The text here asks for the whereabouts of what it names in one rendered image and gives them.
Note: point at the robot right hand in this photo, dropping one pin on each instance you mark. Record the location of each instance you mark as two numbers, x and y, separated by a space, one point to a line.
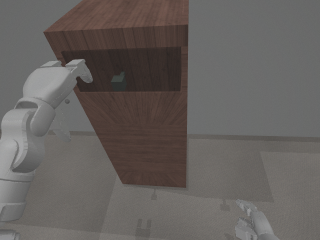
257 225

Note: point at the cabinet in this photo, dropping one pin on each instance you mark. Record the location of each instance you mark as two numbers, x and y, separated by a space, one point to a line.
144 133

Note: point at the robot left upper arm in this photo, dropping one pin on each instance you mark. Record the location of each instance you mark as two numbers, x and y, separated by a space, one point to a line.
9 234

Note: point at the robot left forearm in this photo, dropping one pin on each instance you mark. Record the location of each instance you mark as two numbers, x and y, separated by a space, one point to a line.
22 150

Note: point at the handle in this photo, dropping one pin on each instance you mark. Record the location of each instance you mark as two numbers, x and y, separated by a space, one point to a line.
118 82

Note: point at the drawer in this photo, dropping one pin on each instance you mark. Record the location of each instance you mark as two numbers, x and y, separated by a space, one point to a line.
152 69

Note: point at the robot left hand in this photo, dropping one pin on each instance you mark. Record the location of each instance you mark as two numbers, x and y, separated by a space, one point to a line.
52 83

